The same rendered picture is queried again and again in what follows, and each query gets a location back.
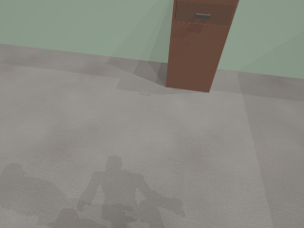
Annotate cabinet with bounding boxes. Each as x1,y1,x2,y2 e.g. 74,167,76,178
165,0,239,93

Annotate handle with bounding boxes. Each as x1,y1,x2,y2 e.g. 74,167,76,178
195,13,211,20

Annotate drawer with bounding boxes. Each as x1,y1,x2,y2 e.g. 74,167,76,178
175,1,234,26

